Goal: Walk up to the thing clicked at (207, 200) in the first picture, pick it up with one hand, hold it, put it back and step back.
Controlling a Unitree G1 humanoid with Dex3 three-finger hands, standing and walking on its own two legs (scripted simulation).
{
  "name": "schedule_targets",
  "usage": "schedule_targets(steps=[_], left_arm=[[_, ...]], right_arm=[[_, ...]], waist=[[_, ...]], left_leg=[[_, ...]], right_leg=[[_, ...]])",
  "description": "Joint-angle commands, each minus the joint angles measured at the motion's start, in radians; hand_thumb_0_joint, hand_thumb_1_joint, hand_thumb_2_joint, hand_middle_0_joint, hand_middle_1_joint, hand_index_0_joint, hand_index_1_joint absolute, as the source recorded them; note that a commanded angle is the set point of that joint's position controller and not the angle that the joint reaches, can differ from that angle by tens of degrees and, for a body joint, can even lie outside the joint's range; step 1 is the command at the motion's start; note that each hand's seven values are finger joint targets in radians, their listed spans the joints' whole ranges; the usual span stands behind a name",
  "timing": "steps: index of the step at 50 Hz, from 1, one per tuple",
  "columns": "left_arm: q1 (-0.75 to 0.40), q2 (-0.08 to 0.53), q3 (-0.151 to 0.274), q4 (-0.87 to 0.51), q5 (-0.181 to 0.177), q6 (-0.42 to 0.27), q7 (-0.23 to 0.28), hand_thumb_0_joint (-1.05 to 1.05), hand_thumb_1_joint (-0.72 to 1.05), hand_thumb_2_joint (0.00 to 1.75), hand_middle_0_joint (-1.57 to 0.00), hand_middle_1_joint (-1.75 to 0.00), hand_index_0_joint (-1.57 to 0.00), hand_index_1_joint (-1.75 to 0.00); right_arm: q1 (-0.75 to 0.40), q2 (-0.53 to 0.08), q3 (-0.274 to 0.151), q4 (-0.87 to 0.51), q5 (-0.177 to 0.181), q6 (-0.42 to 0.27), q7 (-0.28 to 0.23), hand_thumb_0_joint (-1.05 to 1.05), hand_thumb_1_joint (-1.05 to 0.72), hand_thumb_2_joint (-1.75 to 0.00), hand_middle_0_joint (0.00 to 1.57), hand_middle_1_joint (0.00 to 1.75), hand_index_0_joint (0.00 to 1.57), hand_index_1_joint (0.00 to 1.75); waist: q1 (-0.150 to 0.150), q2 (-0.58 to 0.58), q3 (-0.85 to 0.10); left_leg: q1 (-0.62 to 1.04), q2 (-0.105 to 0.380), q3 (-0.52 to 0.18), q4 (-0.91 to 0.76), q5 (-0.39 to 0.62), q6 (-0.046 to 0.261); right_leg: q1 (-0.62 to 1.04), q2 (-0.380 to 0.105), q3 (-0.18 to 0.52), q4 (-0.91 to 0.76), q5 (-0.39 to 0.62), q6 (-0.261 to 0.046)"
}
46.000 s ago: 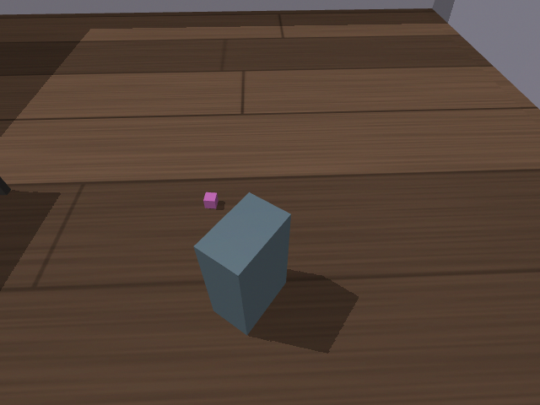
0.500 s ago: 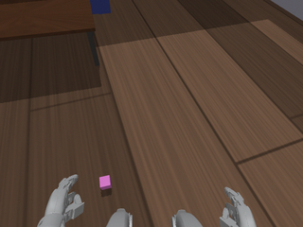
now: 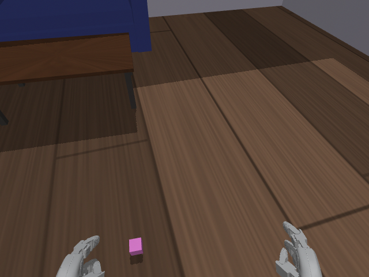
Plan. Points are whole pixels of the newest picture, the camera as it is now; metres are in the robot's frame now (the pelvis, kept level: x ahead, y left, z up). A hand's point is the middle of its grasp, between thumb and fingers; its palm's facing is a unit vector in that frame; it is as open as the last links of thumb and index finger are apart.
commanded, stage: home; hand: left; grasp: from above
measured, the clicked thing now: (136, 246) +0.41 +0.24 -0.69
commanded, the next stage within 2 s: stand in 1.70 s
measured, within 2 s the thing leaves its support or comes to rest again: neither
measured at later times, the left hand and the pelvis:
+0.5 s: hand out of the picture +0.16 +0.18 -0.05, palm faces +0.04 -0.98 -0.20, open 8.3 cm; pelvis +0.00 +0.00 +0.00, yaw -1 degrees
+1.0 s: hand out of the picture +0.16 +0.18 -0.04, palm faces +0.03 -0.98 -0.21, open 8.5 cm; pelvis +0.00 +0.00 +0.00, yaw -1 degrees
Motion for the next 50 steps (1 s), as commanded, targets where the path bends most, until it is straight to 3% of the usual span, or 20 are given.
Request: schedule_targets(steps=[1,5,16,17,26,27,28,31,32,33,34,38,39,42,43,44,45,47,49,50], left_arm=[[-0.030,0.106,0.056,-0.200,0.008,-0.052,0.008,0.00,0.88,0.89,-0.20,-0.30,-0.20,-0.30],[-0.028,0.105,0.055,-0.193,0.008,-0.055,0.011,0.00,0.78,0.83,-0.19,-0.28,-0.19,-0.28],[-0.009,0.101,0.054,-0.182,0.004,-0.054,0.012,0.00,0.79,0.84,-0.19,-0.28,-0.19,-0.28],[-0.017,0.105,0.056,-0.184,0.006,-0.052,0.012,0.00,0.72,0.80,-0.18,-0.27,-0.18,-0.27],[-0.022,0.099,0.050,-0.178,0.004,-0.049,0.008,0.00,0.71,0.79,-0.18,-0.27,-0.18,-0.27],[-0.019,0.106,0.058,-0.187,0.006,-0.048,0.010,0.00,0.73,0.80,-0.18,-0.27,-0.18,-0.27],[-0.028,0.101,0.051,-0.185,0.003,-0.048,0.008,0.00,0.66,0.76,-0.17,-0.26,-0.17,-0.26],[-0.038,0.104,0.058,-0.181,0.007,-0.048,0.009,0.00,0.73,0.80,-0.18,-0.27,-0.18,-0.27],[-0.067,0.130,0.068,-0.240,0.005,-0.055,0.009,0.00,0.68,0.77,-0.18,-0.26,-0.18,-0.26],[-0.042,0.121,0.065,-0.197,0.009,-0.052,0.010,0.00,0.70,0.78,-0.18,-0.27,-0.18,-0.27],[-0.012,0.092,0.039,-0.167,0.009,-0.044,0.008,0.00,0.70,0.78,-0.18,-0.27,-0.18,-0.27],[-0.046,0.134,0.070,-0.219,0.008,-0.047,0.012,0.00,0.73,0.80,-0.18,-0.27,-0.18,-0.27],[-0.012,0.093,0.033,-0.165,0.008,-0.040,0.007,0.00,0.70,0.78,-0.18,-0.27,-0.18,-0.27],[-0.038,0.119,0.061,-0.218,0.006,-0.048,0.011,0.00,0.69,0.78,-0.18,-0.27,-0.18,-0.27],[-0.035,0.119,0.060,-0.220,0.004,-0.051,0.011,0.00,0.71,0.79,-0.18,-0.27,-0.18,-0.27],[-0.002,0.097,0.044,-0.166,0.007,-0.042,0.008,0.00,0.71,0.79,-0.18,-0.27,-0.18,-0.27],[-0.053,0.134,0.069,-0.251,0.004,-0.053,0.013,0.00,0.72,0.80,-0.18,-0.27,-0.18,-0.27],[-0.007,0.099,0.041,-0.187,0.004,-0.048,0.009,0.00,0.73,0.80,-0.18,-0.27,-0.18,-0.27],[-0.032,0.122,0.065,-0.226,0.004,-0.051,0.012,0.00,0.68,0.77,-0.18,-0.26,-0.18,-0.26],[-0.014,0.110,0.050,-0.198,0.004,-0.049,0.011,0.00,0.74,0.81,-0.18,-0.27,-0.18,-0.27]], right_arm=[[-0.049,-0.121,-0.053,-0.146,0.004,-0.056,-0.016,0.00,-0.90,-0.90,0.20,0.30,0.20,0.30],[-0.055,-0.116,-0.050,-0.145,0.002,-0.058,-0.017,0.00,-0.90,-0.90,0.20,0.30,0.20,0.30],[-0.052,-0.117,-0.051,-0.135,0.003,-0.066,-0.023,0.00,-0.90,-0.90,0.20,0.30,0.20,0.30],[-0.050,-0.115,-0.052,-0.135,0.002,-0.065,-0.024,0.00,-0.90,-0.90,0.20,0.30,0.20,0.30],[-0.043,-0.119,-0.055,-0.129,0.003,-0.069,-0.024,0.00,-0.90,-0.90,0.20,0.30,0.20,0.30],[-0.048,-0.119,-0.055,-0.131,0.003,-0.069,-0.024,0.00,-0.90,-0.90,0.20,0.30,0.20,0.30],[-0.051,-0.117,-0.054,-0.130,0.003,-0.069,-0.024,0.00,-0.90,-0.90,0.20,0.30,0.20,0.30],[-0.056,-0.121,-0.055,-0.132,0.003,-0.072,-0.023,0.00,-0.90,-0.90,0.20,0.30,0.20,0.30],[-0.051,-0.119,-0.055,-0.130,0.003,-0.072,-0.023,0.00,-0.90,-0.90,0.20,0.30,0.20,0.30],[-0.050,-0.120,-0.056,-0.124,0.002,-0.072,-0.023,0.00,-0.90,-0.90,0.20,0.30,0.20,0.30],[-0.051,-0.114,-0.052,-0.130,0.002,-0.074,-0.023,0.00,-0.90,-0.90,0.20,0.30,0.20,0.30],[-0.047,-0.120,-0.056,-0.130,0.004,-0.071,-0.025,0.00,-0.90,-0.90,0.20,0.30,0.20,0.30],[-0.049,-0.119,-0.052,-0.129,0.003,-0.072,-0.024,0.00,-0.90,-0.90,0.20,0.30,0.20,0.30],[-0.053,-0.117,-0.054,-0.130,0.003,-0.073,-0.025,0.00,-0.90,-0.90,0.20,0.30,0.20,0.30],[-0.044,-0.121,-0.057,-0.130,0.003,-0.072,-0.024,0.00,-0.90,-0.90,0.20,0.30,0.20,0.30],[-0.052,-0.118,-0.053,-0.132,0.004,-0.072,-0.024,0.00,-0.90,-0.90,0.20,0.30,0.20,0.30],[-0.052,-0.124,-0.057,-0.142,0.002,-0.074,-0.025,0.00,-0.90,-0.90,0.20,0.30,0.20,0.30],[-0.038,-0.117,-0.053,-0.125,0.001,-0.071,-0.023,0.00,-0.90,-0.90,0.20,0.30,0.20,0.30],[-0.040,-0.121,-0.058,-0.128,0.003,-0.070,-0.024,0.00,-0.90,-0.90,0.20,0.30,0.20,0.30],[-0.040,-0.121,-0.057,-0.126,0.003,-0.069,-0.025,0.00,-0.90,-0.90,0.20,0.30,0.20,0.30]], waist=[[-0.003,0.033,-0.073],[-0.007,0.014,-0.079],[0.003,0.003,-0.076],[0.001,0.018,-0.076],[-0.009,-0.005,-0.071],[0.003,0.004,-0.065],[-0.003,0.016,-0.054],[-0.003,0.012,-0.038],[0.008,0.030,-0.056],[-0.002,0.025,-0.049],[-0.004,0.008,-0.041],[0.000,0.007,-0.067],[-0.009,-0.006,-0.047],[0.006,0.017,-0.053],[0.001,0.026,-0.088],[-0.003,0.011,-0.059],[0.000,0.008,-0.079],[-0.004,0.023,-0.070],[0.001,0.034,-0.085],[-0.005,0.008,-0.081]], left_leg=[[0.125,-0.029,0.019,-0.168,0.189,0.024],[0.118,-0.030,0.018,-0.162,0.179,0.027],[0.112,-0.027,0.019,-0.161,0.190,0.026],[0.114,-0.028,0.021,-0.155,0.200,0.026],[0.118,-0.026,0.023,-0.158,0.190,0.027],[0.112,-0.025,0.023,-0.163,0.180,0.026],[0.111,-0.025,0.021,-0.166,0.172,0.025],[0.101,-0.020,0.016,-0.183,0.119,0.025],[0.101,-0.024,0.016,-0.182,0.117,0.024],[0.107,-0.022,0.017,-0.183,0.112,0.024],[0.101,-0.022,0.017,-0.178,0.122,0.024],[0.107,-0.027,0.025,-0.161,0.149,0.027],[0.102,-0.026,0.025,-0.165,0.136,0.028],[0.098,-0.020,0.013,-0.179,0.115,0.024],[0.115,-0.024,0.017,-0.170,0.140,0.024],[0.103,-0.023,0.017,-0.168,0.144,0.025],[0.107,-0.022,0.017,-0.163,0.149,0.025],[0.112,-0.023,0.017,-0.165,0.166,0.023],[0.122,-0.018,0.014,-0.164,0.187,0.021],[0.120,-0.020,0.015,-0.157,0.204,0.023]], right_leg=[[0.020,0.029,-0.003,-0.155,0.185,-0.011],[0.022,0.029,-0.002,-0.162,0.177,-0.009],[0.028,0.030,-0.001,-0.154,0.186,-0.010],[0.021,0.029,0.002,-0.156,0.196,-0.010],[0.029,0.029,0.004,-0.161,0.188,-0.008],[0.019,0.029,0.003,-0.162,0.176,-0.009],[0.017,0.030,0.001,-0.162,0.168,-0.009],[0.003,0.033,-0.004,-0.164,0.119,-0.010],[0.011,0.031,0.000,-0.165,0.118,-0.009],[0.002,0.032,-0.001,-0.164,0.114,-0.010],[0.003,0.032,-0.001,-0.164,0.120,-0.010],[0.014,0.027,0.005,-0.170,0.145,-0.008],[0.005,0.029,0.004,-0.167,0.137,-0.007],[0.004,0.032,-0.003,-0.158,0.114,-0.011],[0.016,0.031,0.001,-0.156,0.138,-0.011],[0.006,0.032,-0.001,-0.158,0.140,-0.009],[0.017,0.031,0.000,-0.155,0.145,-0.010],[0.008,0.033,0.000,-0.148,0.158,-0.012],[0.011,0.034,-0.001,-0.143,0.173,-0.014],[0.018,0.033,-0.002,-0.145,0.189,-0.012]])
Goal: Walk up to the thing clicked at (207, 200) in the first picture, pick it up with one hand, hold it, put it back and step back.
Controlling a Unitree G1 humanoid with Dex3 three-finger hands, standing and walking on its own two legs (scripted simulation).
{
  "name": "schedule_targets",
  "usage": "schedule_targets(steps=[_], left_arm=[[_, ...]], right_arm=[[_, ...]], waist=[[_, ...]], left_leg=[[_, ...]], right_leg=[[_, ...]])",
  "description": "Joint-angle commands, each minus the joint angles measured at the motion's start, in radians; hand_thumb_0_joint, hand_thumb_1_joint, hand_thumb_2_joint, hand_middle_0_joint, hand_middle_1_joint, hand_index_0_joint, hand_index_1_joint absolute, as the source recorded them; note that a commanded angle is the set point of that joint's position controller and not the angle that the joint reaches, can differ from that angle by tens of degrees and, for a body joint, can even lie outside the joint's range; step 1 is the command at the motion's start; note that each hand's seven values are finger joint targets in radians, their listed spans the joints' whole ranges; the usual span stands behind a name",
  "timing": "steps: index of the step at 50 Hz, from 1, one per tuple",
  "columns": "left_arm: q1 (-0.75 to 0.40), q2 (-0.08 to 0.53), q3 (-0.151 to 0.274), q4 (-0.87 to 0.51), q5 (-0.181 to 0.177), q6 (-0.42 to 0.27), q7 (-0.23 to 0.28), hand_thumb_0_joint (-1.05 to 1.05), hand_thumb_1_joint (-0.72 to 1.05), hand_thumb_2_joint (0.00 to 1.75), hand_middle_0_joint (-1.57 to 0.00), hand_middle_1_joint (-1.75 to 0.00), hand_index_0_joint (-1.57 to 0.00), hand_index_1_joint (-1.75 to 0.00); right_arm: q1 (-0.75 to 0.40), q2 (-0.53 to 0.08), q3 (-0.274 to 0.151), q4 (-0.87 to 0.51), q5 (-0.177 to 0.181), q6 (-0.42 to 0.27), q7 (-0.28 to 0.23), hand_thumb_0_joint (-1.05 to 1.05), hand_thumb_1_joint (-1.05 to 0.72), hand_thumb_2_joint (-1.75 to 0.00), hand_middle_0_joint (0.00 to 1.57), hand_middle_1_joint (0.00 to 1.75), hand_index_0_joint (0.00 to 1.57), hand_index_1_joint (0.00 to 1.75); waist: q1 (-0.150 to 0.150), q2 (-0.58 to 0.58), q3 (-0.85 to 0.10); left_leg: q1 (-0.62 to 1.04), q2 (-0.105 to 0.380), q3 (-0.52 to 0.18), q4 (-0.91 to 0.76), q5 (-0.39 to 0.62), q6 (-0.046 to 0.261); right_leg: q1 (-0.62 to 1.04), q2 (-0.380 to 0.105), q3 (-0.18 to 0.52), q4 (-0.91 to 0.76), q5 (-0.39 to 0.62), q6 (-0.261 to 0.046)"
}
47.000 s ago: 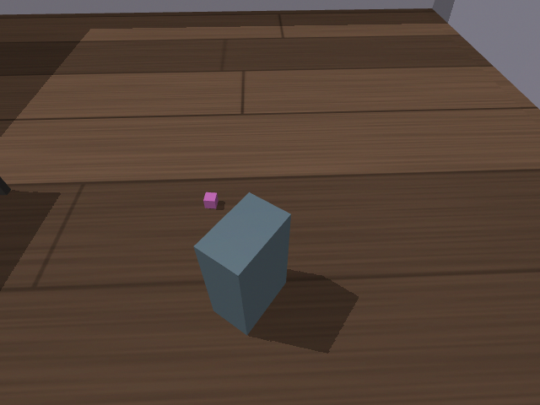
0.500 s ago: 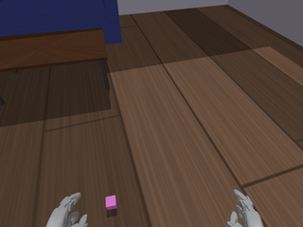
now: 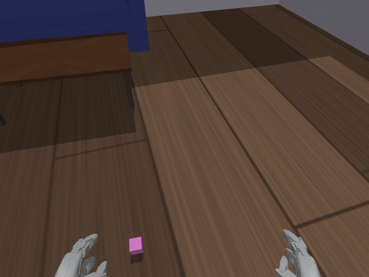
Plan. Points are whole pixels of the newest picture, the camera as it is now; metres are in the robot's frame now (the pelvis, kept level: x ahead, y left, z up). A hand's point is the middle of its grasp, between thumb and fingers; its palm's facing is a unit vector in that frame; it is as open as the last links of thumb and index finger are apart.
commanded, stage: home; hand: left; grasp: from above
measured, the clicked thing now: (136, 245) +0.42 +0.24 -0.69
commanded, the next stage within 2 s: stand in 0.70 s
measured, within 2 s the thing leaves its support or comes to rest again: neither
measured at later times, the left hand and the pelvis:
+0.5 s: hand (100, 272) +0.17 +0.18 -0.04, palm faces +0.04 -0.98 -0.21, open 8.4 cm; pelvis +0.01 +0.00 +0.00, yaw +0 degrees
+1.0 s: hand out of the picture +0.15 +0.22 -0.09, palm faces +0.01 -0.94 -0.33, open 7.8 cm; pelvis +0.00 +0.00 +0.02, yaw +0 degrees
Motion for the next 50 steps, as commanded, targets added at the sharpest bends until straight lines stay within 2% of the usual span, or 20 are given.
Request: schedule_targets(steps=[1,6,7,11,13,20,23,24,28,30,31,34,37,38,39,40,41,42,46,50], left_arm=[[-0.050,0.122,0.068,-0.228,0.004,-0.049,0.011,0.00,0.74,0.80,-0.18,-0.27,-0.18,-0.27],[-0.015,0.092,0.055,-0.174,0.001,-0.042,0.007,0.00,0.72,0.79,-0.18,-0.27,-0.18,-0.27],[-0.021,0.120,0.077,-0.214,0.002,-0.044,0.012,0.00,0.76,0.82,-0.19,-0.28,-0.19,-0.28],[-0.006,0.079,0.041,-0.184,-0.002,-0.039,0.005,0.00,0.73,0.80,-0.18,-0.27,-0.18,-0.27],[-0.050,0.129,0.081,-0.252,0.001,-0.047,0.013,0.00,0.72,0.80,-0.18,-0.27,-0.18,-0.27],[0.000,0.098,0.046,-0.195,0.003,-0.044,0.013,0.00,0.68,0.77,-0.18,-0.26,-0.18,-0.26],[-0.011,0.094,0.043,-0.199,0.000,-0.042,0.011,0.00,0.76,0.82,-0.19,-0.28,-0.19,-0.28],[-0.008,0.105,0.059,-0.200,-0.001,-0.043,0.011,0.00,0.68,0.77,-0.18,-0.26,-0.18,-0.26],[-0.008,0.123,0.071,-0.211,0.002,-0.044,0.014,0.00,0.70,0.79,-0.18,-0.27,-0.18,-0.27],[-0.001,0.078,0.037,-0.180,-0.002,-0.041,0.008,0.00,0.69,0.78,-0.18,-0.26,-0.18,-0.26],[-0.028,0.133,0.091,-0.245,-0.002,-0.048,0.016,0.00,0.70,0.78,-0.18,-0.27,-0.18,-0.27],[-0.001,0.088,0.036,-0.187,0.003,-0.042,0.010,0.00,0.65,0.75,-0.17,-0.26,-0.17,-0.26],[-0.017,0.117,0.069,-0.211,0.000,-0.045,0.014,0.00,0.70,0.78,-0.18,-0.27,-0.18,-0.27],[-0.010,0.099,0.050,-0.192,0.002,-0.042,0.011,0.00,0.64,0.75,-0.17,-0.26,-0.17,-0.26],[-0.031,0.129,0.076,-0.233,0.001,-0.047,0.016,0.00,0.68,0.77,-0.18,-0.26,-0.18,-0.26],[-0.300,0.187,0.056,0.118,0.115,-0.256,0.051,0.00,0.76,0.85,-0.20,-0.29,-0.20,-0.29],[-0.195,0.204,0.077,0.321,0.120,-0.325,0.045,0.00,0.84,0.90,-0.20,-0.30,-0.20,-0.30],[-0.203,0.212,0.072,0.368,0.120,-0.356,0.036,0.00,0.90,0.90,-0.20,-0.30,-0.20,-0.30],[-0.269,0.203,0.060,0.548,0.105,-0.401,0.020,0.00,0.90,0.90,-0.20,-0.30,-0.20,-0.30],[-0.302,0.192,0.055,0.725,0.100,-0.428,0.025,0.00,0.90,0.90,-0.20,-0.30,-0.20,-0.30]], right_arm=[[-0.070,-0.136,-0.064,-0.169,0.004,-0.056,-0.020,0.00,-0.90,-0.90,0.20,0.30,0.20,0.30],[-0.066,-0.125,-0.057,-0.163,0.003,-0.054,-0.019,0.00,-0.90,-0.90,0.20,0.30,0.20,0.30],[-0.080,-0.131,-0.062,-0.181,0.004,-0.055,-0.020,0.00,-0.90,-0.90,0.20,0.30,0.20,0.30],[-0.062,-0.125,-0.057,-0.162,0.004,-0.052,-0.015,0.00,-0.90,-0.90,0.20,0.30,0.20,0.30],[-0.063,-0.131,-0.062,-0.168,0.006,-0.050,-0.018,0.00,-0.90,-0.90,0.20,0.30,0.20,0.30],[-0.064,-0.132,-0.060,-0.176,0.004,-0.044,-0.016,0.00,-0.90,-0.90,0.20,0.30,0.20,0.30],[-0.058,-0.130,-0.060,-0.165,0.005,-0.039,-0.013,0.00,-0.90,-0.90,0.20,0.30,0.20,0.30],[-0.067,-0.136,-0.062,-0.174,0.005,-0.040,-0.012,0.00,-0.90,-0.90,0.20,0.30,0.20,0.30],[-0.068,-0.134,-0.063,-0.185,0.006,-0.039,-0.015,0.00,-0.90,-0.90,0.20,0.30,0.20,0.30],[-0.059,-0.125,-0.059,-0.172,0.007,-0.039,-0.012,0.00,-0.90,-0.90,0.20,0.30,0.20,0.30],[-0.066,-0.132,-0.065,-0.189,0.007,-0.039,-0.014,0.00,-0.90,-0.90,0.20,0.30,0.20,0.30],[-0.055,-0.128,-0.059,-0.172,0.007,-0.033,-0.010,0.00,-0.90,-0.90,0.20,0.30,0.20,0.30],[-0.062,-0.131,-0.062,-0.178,0.007,-0.033,-0.013,0.00,-0.90,-0.90,0.20,0.30,0.20,0.30],[-0.060,-0.126,-0.059,-0.174,0.007,-0.031,-0.011,0.00,-0.90,-0.90,0.20,0.30,0.20,0.30],[-0.068,-0.130,-0.060,-0.188,0.008,-0.031,-0.012,0.00,-0.90,-0.90,0.20,0.30,0.20,0.30],[-0.140,-0.241,-0.102,0.073,-0.111,0.075,0.048,0.00,-0.90,-0.90,0.20,0.30,0.20,0.30],[-0.144,-0.248,-0.120,0.076,-0.111,0.118,0.080,0.00,-0.90,-0.90,0.20,0.30,0.20,0.30],[-0.118,-0.253,-0.121,0.057,-0.117,0.139,0.098,0.00,-0.90,-0.90,0.20,0.30,0.20,0.30],[-0.141,-0.223,-0.117,0.129,-0.055,0.160,0.156,0.00,-0.90,-0.90,0.20,0.30,0.20,0.30],[-0.169,-0.224,-0.123,0.200,-0.055,0.185,0.166,0.00,-0.90,-0.90,0.20,0.30,0.20,0.30]], waist=[[-0.002,-0.008,-0.099],[-0.001,-0.006,-0.062],[0.008,-0.003,-0.083],[-0.003,0.014,-0.080],[0.005,0.019,-0.101],[-0.004,0.012,-0.088],[-0.006,0.028,-0.087],[-0.001,0.020,-0.070],[0.002,0.011,-0.081],[-0.010,-0.006,-0.080],[0.007,0.018,-0.108],[-0.010,0.004,-0.080],[0.003,0.007,-0.089],[-0.006,0.013,-0.072],[0.004,0.027,-0.074],[0.070,-0.045,0.145],[0.076,-0.110,0.063],[0.045,-0.106,0.065],[0.064,-0.062,-0.003],[0.071,-0.009,0.054]], left_leg=[[0.123,-0.025,0.006,-0.159,0.205,0.023],[0.101,-0.028,0.009,-0.166,0.149,0.022],[0.100,-0.029,0.010,-0.164,0.153,0.022],[0.112,-0.026,0.007,-0.165,0.182,0.019],[0.120,-0.024,0.004,-0.165,0.190,0.019],[0.120,-0.025,0.004,-0.157,0.221,0.020],[0.125,-0.022,-0.001,-0.163,0.222,0.016],[0.116,-0.019,-0.007,-0.169,0.203,0.017],[0.107,-0.025,0.003,-0.160,0.195,0.020],[0.112,-0.026,0.006,-0.154,0.193,0.022],[0.114,-0.026,0.007,-0.152,0.212,0.020],[0.114,-0.026,0.003,-0.157,0.210,0.021],[0.112,-0.025,0.001,-0.157,0.208,0.021],[0.105,-0.027,0.003,-0.160,0.183,0.021],[0.100,-0.027,0.002,-0.164,0.167,0.020],[0.154,0.028,-0.037,-0.236,0.379,0.067],[0.204,0.015,-0.002,-0.221,0.377,0.075],[0.219,0.006,-0.017,-0.233,0.321,0.074],[0.344,0.007,-0.029,-0.304,0.321,0.071],[0.358,0.040,-0.071,-0.415,0.238,0.069]], right_leg=[[0.032,0.027,-0.012,-0.157,0.188,-0.013],[0.017,0.026,-0.012,-0.168,0.140,-0.010],[0.028,0.024,-0.012,-0.167,0.143,-0.011],[0.019,0.029,-0.012,-0.152,0.169,-0.014],[0.027,0.029,-0.013,-0.151,0.171,-0.014],[0.032,0.029,-0.015,-0.144,0.203,-0.015],[0.020,0.031,-0.018,-0.141,0.198,-0.017],[0.021,0.032,-0.021,-0.142,0.181,-0.017],[0.027,0.029,-0.017,-0.149,0.179,-0.014],[0.020,0.028,-0.014,-0.152,0.179,-0.013],[0.038,0.026,-0.012,-0.147,0.198,-0.014],[0.021,0.029,-0.014,-0.145,0.195,-0.015],[0.030,0.029,-0.017,-0.147,0.192,-0.014],[0.020,0.028,-0.015,-0.151,0.171,-0.014],[0.020,0.027,-0.015,-0.152,0.158,-0.015],[0.173,-0.045,0.072,-0.182,0.197,-0.065],[0.221,-0.066,0.128,-0.227,0.211,-0.088],[0.179,-0.062,0.158,-0.239,0.192,-0.104],[0.268,-0.075,0.128,-0.244,0.266,-0.067],[0.308,-0.067,0.100,-0.303,0.219,-0.039]])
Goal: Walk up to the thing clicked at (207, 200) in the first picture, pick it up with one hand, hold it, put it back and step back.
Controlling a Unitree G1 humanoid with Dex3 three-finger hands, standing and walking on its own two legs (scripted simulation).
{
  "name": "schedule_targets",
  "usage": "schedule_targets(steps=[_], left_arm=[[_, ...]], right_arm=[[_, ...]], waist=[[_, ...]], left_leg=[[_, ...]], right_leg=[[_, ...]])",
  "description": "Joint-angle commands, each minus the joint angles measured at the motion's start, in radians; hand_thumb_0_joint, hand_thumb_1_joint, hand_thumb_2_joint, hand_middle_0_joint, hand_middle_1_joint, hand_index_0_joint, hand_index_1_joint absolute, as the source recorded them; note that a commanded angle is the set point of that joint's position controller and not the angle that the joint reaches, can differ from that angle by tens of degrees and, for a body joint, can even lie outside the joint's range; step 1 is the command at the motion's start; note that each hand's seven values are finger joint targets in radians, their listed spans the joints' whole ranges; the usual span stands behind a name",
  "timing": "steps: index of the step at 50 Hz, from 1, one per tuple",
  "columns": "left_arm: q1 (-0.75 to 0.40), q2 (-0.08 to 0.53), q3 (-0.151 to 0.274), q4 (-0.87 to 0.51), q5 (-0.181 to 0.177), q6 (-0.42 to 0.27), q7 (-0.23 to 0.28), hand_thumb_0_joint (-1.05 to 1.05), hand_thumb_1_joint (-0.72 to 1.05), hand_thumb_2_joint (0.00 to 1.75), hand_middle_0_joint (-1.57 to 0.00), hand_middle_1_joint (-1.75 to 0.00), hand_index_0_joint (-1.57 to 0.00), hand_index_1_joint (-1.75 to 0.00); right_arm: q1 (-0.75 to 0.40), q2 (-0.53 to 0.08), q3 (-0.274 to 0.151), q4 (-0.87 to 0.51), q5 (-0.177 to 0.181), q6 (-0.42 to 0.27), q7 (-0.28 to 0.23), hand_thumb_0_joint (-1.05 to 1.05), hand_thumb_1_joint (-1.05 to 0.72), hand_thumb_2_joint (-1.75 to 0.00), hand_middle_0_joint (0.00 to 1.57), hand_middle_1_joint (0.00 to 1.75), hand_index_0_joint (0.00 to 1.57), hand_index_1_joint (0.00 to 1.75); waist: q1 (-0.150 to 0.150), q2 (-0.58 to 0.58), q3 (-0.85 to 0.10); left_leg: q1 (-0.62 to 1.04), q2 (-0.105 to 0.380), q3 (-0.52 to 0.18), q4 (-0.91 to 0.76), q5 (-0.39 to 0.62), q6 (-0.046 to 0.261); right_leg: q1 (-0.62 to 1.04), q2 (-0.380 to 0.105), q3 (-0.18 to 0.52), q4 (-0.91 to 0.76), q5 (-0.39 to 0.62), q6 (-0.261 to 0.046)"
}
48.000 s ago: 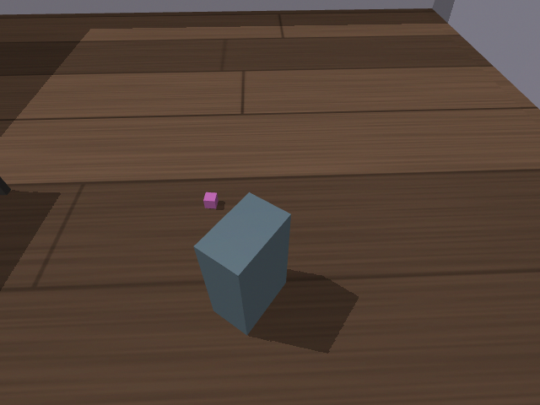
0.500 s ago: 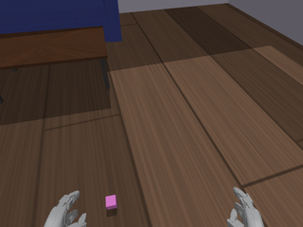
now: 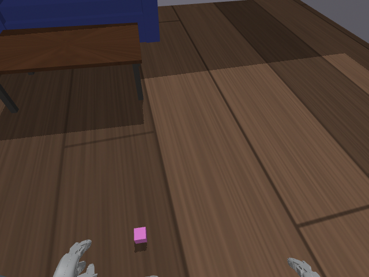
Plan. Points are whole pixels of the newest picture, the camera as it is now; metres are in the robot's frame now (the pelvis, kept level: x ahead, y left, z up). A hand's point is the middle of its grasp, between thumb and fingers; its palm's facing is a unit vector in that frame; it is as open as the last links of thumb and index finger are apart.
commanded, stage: stand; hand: left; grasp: from above
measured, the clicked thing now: (140, 235) +0.42 +0.24 -0.71
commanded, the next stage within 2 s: none
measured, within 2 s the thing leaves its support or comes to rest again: neither
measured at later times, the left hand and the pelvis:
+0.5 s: hand out of the picture +0.03 +0.23 -0.12, palm faces +0.03 -0.94 -0.33, open 7.4 cm; pelvis -0.01 +0.00 +0.04, yaw +0 degrees
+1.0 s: hand out of the picture +0.05 +0.22 -0.12, palm faces +0.00 -0.95 -0.31, open 7.4 cm; pelvis +0.00 -0.01 +0.04, yaw -1 degrees
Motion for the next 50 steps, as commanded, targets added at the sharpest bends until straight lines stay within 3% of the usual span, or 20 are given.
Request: schedule_targets(steps=[1,5,13,16,29,34,37,43,44,47,50], left_arm=[[-0.029,0.132,0.056,0.075,0.002,-0.084,0.011,0.00,0.90,0.90,-0.20,-0.30,-0.20,-0.30],[-0.042,0.136,0.055,0.199,-0.005,-0.102,0.012,0.00,0.90,0.90,-0.20,-0.30,-0.20,-0.30],[-0.056,0.155,0.048,0.380,-0.015,-0.107,0.014,0.00,0.90,0.90,-0.20,-0.30,-0.20,-0.30],[-0.050,0.155,0.043,0.433,-0.014,-0.107,0.014,0.00,0.90,0.90,-0.20,-0.30,-0.20,-0.30],[-0.051,0.174,0.038,0.531,-0.016,-0.107,0.005,0.00,0.90,0.90,-0.20,-0.30,-0.20,-0.30],[-0.070,0.177,0.034,0.543,-0.018,-0.113,0.005,0.00,0.90,0.90,-0.20,-0.30,-0.20,-0.30],[-0.082,0.185,0.036,0.544,-0.024,-0.116,0.005,0.00,0.90,0.90,-0.20,-0.30,-0.20,-0.30],[-0.081,0.185,0.033,0.559,-0.025,-0.112,0.002,0.00,0.90,0.90,-0.20,-0.30,-0.20,-0.30],[-0.074,0.157,0.026,0.564,-0.025,-0.111,0.001,0.00,0.90,0.90,-0.20,-0.30,-0.20,-0.30],[-0.084,0.167,0.029,0.563,-0.026,-0.113,0.002,0.00,0.90,0.90,-0.20,-0.30,-0.20,-0.30],[-0.079,0.136,0.020,0.575,-0.029,-0.109,0.001,0.00,0.90,0.90,-0.20,-0.30,-0.20,-0.30]], right_arm=[[-0.047,-0.152,-0.065,-0.043,0.011,-0.012,-0.003,0.00,-0.90,-0.90,0.20,0.30,0.20,0.30],[-0.034,-0.161,-0.066,0.024,0.017,0.005,-0.011,0.00,-0.90,-0.90,0.20,0.30,0.20,0.30],[-0.022,-0.177,-0.056,0.133,0.030,0.024,-0.022,0.00,-0.90,-0.90,0.20,0.30,0.20,0.30],[-0.032,-0.181,-0.055,0.163,0.032,0.030,-0.022,0.00,-0.90,-0.90,0.20,0.30,0.20,0.30],[-0.049,-0.201,-0.051,0.230,0.036,0.040,-0.015,0.00,-0.90,-0.90,0.20,0.30,0.20,0.30],[-0.038,-0.186,-0.042,0.246,0.039,0.038,-0.010,0.00,-0.90,-0.90,0.20,0.30,0.20,0.30],[-0.039,-0.189,-0.038,0.252,0.040,0.037,-0.009,0.00,-0.90,-0.90,0.20,0.30,0.20,0.30],[-0.035,-0.192,-0.030,0.266,0.043,0.040,-0.009,0.00,-0.90,-0.90,0.20,0.30,0.20,0.30],[-0.044,-0.180,-0.026,0.266,0.045,0.040,-0.009,0.00,-0.90,-0.90,0.20,0.30,0.20,0.30],[-0.040,-0.184,-0.023,0.271,0.045,0.038,-0.010,0.00,-0.90,-0.90,0.20,0.30,0.20,0.30],[-0.033,-0.156,-0.014,0.282,0.048,0.041,-0.012,0.00,-0.90,-0.90,0.20,0.30,0.20,0.30]], waist=[[0.008,0.033,-0.115],[-0.002,0.047,-0.092],[-0.011,0.041,-0.019],[-0.009,0.034,0.016],[-0.003,0.038,0.049],[-0.015,0.002,0.040],[-0.016,0.013,0.022],[-0.016,0.011,0.039],[-0.014,0.024,0.020],[-0.014,0.014,0.001],[-0.017,0.018,-0.006]], left_leg=[[0.133,0.065,-0.102,-0.234,0.207,0.054],[0.198,0.067,-0.094,-0.286,0.279,0.041],[0.269,0.082,-0.097,-0.440,0.261,0.027],[0.272,0.083,-0.101,-0.485,0.172,0.020],[0.262,0.099,-0.115,-0.565,0.054,0.016],[0.305,0.091,-0.093,-0.532,0.140,0.015],[0.320,0.098,-0.089,-0.532,0.196,0.017],[0.306,0.098,-0.089,-0.545,0.168,0.015],[0.318,0.102,-0.086,-0.539,0.185,0.019],[0.332,0.103,-0.082,-0.538,0.254,0.016],[0.350,0.105,-0.071,-0.535,0.282,0.016]], right_leg=[[0.125,-0.043,0.064,-0.211,0.211,-0.046],[0.176,-0.053,0.069,-0.283,0.295,-0.044],[0.257,-0.062,0.076,-0.426,0.283,-0.036],[0.264,-0.059,0.073,-0.469,0.231,-0.029],[0.273,-0.061,0.081,-0.532,0.164,-0.028],[0.258,-0.074,0.099,-0.565,0.167,-0.026],[0.277,-0.082,0.102,-0.564,0.221,-0.029],[0.275,-0.073,0.100,-0.571,0.195,-0.025],[0.286,-0.074,0.094,-0.568,0.219,-0.029],[0.308,-0.078,0.093,-0.561,0.293,-0.027],[0.308,-0.078,0.091,-0.551,0.327,-0.031]])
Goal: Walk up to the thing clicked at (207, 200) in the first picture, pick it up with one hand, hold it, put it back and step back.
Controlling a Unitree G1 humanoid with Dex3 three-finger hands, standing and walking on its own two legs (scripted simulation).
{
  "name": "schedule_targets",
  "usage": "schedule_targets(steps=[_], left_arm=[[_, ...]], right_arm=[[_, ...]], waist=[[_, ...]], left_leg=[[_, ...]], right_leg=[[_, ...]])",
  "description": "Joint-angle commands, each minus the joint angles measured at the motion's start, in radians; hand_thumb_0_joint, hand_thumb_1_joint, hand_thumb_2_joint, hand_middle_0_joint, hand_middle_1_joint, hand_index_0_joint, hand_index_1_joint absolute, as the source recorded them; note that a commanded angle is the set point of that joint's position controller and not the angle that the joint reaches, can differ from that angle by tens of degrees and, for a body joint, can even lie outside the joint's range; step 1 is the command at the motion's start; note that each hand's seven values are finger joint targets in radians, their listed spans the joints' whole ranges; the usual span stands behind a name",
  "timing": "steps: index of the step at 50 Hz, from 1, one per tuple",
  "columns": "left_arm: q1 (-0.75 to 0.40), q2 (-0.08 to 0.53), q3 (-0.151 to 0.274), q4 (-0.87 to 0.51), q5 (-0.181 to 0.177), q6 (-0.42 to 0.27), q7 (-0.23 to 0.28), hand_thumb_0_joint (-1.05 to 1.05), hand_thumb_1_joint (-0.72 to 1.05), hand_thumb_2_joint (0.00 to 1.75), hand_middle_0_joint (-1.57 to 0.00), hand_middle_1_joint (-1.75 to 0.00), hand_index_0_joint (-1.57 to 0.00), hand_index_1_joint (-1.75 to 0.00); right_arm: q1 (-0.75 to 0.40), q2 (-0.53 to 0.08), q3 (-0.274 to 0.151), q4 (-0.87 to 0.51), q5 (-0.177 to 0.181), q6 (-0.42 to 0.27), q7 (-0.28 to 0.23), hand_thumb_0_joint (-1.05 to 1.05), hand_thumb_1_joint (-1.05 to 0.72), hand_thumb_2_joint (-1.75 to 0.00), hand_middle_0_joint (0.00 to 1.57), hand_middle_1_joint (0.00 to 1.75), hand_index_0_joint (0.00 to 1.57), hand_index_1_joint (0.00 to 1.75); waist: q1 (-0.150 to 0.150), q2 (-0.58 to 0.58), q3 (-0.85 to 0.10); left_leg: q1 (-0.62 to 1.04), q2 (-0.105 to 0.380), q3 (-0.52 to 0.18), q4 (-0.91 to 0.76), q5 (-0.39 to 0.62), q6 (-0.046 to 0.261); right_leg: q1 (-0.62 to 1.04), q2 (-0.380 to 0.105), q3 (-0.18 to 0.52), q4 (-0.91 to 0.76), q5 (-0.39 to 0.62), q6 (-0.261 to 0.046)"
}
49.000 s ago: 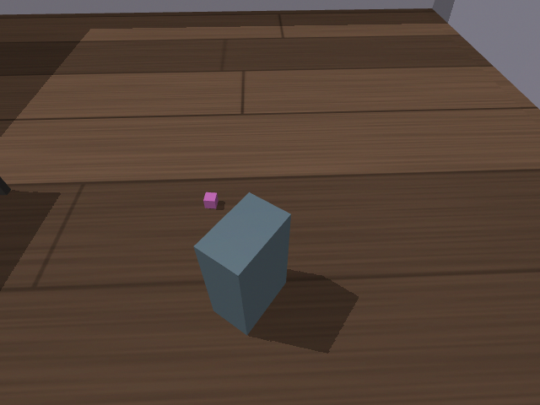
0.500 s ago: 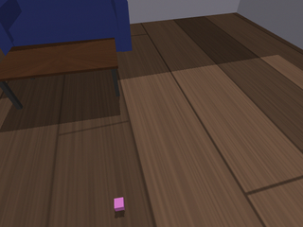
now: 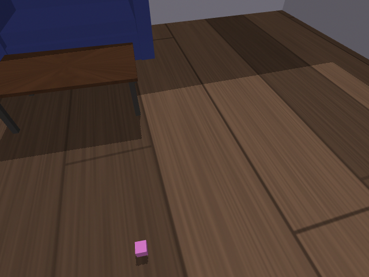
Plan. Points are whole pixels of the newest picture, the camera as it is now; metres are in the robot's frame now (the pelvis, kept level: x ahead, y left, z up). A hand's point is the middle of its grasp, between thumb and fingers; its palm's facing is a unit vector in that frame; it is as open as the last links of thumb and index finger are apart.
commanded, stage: stand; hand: left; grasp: from above
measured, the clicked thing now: (141, 248) +0.41 +0.25 -0.75
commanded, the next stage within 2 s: step back in 1.32 s
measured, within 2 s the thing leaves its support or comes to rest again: neither
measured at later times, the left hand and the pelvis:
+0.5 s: hand out of the picture +0.04 +0.20 -0.18, palm faces +0.00 -0.97 -0.23, open 7.4 cm; pelvis +0.01 +0.01 +0.00, yaw -1 degrees
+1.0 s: hand out of the picture +0.02 +0.20 -0.18, palm faces +0.01 -0.97 -0.24, open 7.4 cm; pelvis +0.01 +0.01 +0.00, yaw -1 degrees
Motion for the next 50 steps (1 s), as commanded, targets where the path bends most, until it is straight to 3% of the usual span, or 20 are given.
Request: schedule_targets(steps=[1,9,13,17,19,28,31,37,44,50], left_arm=[[-0.011,0.164,0.023,-0.040,-0.004,-0.011,0.011,0.00,0.90,0.90,-0.20,-0.30,-0.20,-0.30],[0.010,0.101,0.012,-0.020,-0.008,-0.003,0.012,0.00,0.90,0.90,-0.20,-0.30,-0.20,-0.30],[0.014,0.092,0.011,-0.015,-0.005,-0.001,0.012,0.00,0.90,0.90,-0.20,-0.30,-0.20,-0.30],[0.028,0.082,0.014,-0.011,-0.003,-0.002,0.015,0.00,0.90,0.90,-0.20,-0.30,-0.20,-0.30],[0.034,0.067,0.013,-0.005,-0.004,-0.001,0.016,0.00,0.90,0.90,-0.20,-0.30,-0.20,-0.30],[0.078,0.021,0.010,0.008,-0.004,0.006,0.016,0.00,0.90,0.90,-0.20,-0.30,-0.20,-0.30],[0.085,0.025,0.012,0.003,-0.002,0.004,0.019,0.00,0.90,0.90,-0.20,-0.30,-0.20,-0.30],[0.102,0.026,0.016,-0.003,-0.001,0.008,0.019,0.00,0.90,0.90,-0.20,-0.30,-0.20,-0.30],[0.110,0.032,0.021,-0.023,-0.001,0.000,0.022,0.00,0.90,0.90,-0.20,-0.30,-0.20,-0.30],[0.114,0.033,0.022,-0.029,0.000,0.001,0.020,0.00,0.90,0.90,-0.20,-0.30,-0.20,-0.30]], right_arm=[[-0.015,-0.155,-0.024,-0.048,0.007,-0.018,-0.016,0.00,-0.90,-0.90,0.20,0.30,0.20,0.30],[0.005,-0.099,-0.014,-0.022,0.010,-0.012,-0.021,0.00,-0.90,-0.90,0.20,0.30,0.20,0.30],[0.010,-0.086,-0.012,-0.019,0.009,-0.011,-0.021,0.00,-0.90,-0.90,0.20,0.30,0.20,0.30],[0.021,-0.087,-0.018,-0.013,0.010,-0.011,-0.024,0.00,-0.90,-0.90,0.20,0.30,0.20,0.30],[0.031,-0.057,-0.014,-0.008,0.006,-0.010,-0.024,0.00,-0.90,-0.90,0.20,0.30,0.20,0.30],[0.064,-0.026,-0.019,0.002,0.004,-0.011,-0.029,0.00,-0.90,-0.90,0.20,0.30,0.20,0.30],[0.077,-0.024,-0.022,0.002,0.006,-0.012,-0.029,0.00,-0.90,-0.90,0.20,0.30,0.20,0.30],[0.098,-0.021,-0.025,-0.003,0.005,-0.007,-0.029,0.00,-0.90,-0.90,0.20,0.30,0.20,0.30],[0.098,-0.031,-0.030,-0.021,0.004,-0.016,-0.030,0.00,-0.90,-0.90,0.20,0.30,0.20,0.30],[0.106,-0.029,-0.032,-0.033,0.002,-0.010,-0.028,0.00,-0.90,-0.90,0.20,0.30,0.20,0.30]], waist=[[0.002,-0.005,-0.038],[0.003,-0.006,-0.043],[0.000,-0.020,-0.019],[0.000,-0.006,-0.027],[-0.001,-0.019,-0.034],[0.001,-0.003,-0.007],[-0.004,-0.007,-0.018],[-0.004,0.001,0.013],[-0.001,-0.005,-0.018],[-0.005,-0.023,0.024]], left_leg=[[0.005,0.086,-0.078,-0.063,0.059,0.030],[0.019,0.084,-0.063,-0.059,0.118,0.027],[-0.002,0.081,-0.064,-0.068,0.074,0.026],[0.009,0.082,-0.061,-0.059,0.087,0.031],[0.013,0.082,-0.056,-0.059,0.082,0.033],[0.010,0.080,-0.056,-0.064,0.050,0.033],[0.013,0.079,-0.053,-0.056,0.065,0.037],[-0.022,0.078,-0.062,-0.074,-0.020,0.036],[0.002,0.084,-0.055,-0.038,0.090,0.043],[-0.029,0.082,-0.058,-0.048,-0.014,0.041]], right_leg=[[-0.019,-0.098,0.091,-0.075,0.098,-0.021],[-0.013,-0.090,0.080,-0.062,0.144,-0.021],[-0.028,-0.085,0.078,-0.072,0.100,-0.017],[-0.027,-0.087,0.081,-0.071,0.123,-0.017],[-0.023,-0.087,0.081,-0.061,0.116,-0.021],[-0.058,-0.076,0.075,-0.046,0.082,-0.022],[-0.054,-0.079,0.079,-0.043,0.094,-0.023],[-0.071,-0.073,0.081,-0.040,0.051,-0.020],[-0.059,-0.083,0.085,-0.025,0.112,-0.020],[-0.083,-0.078,0.084,-0.036,0.035,-0.021]])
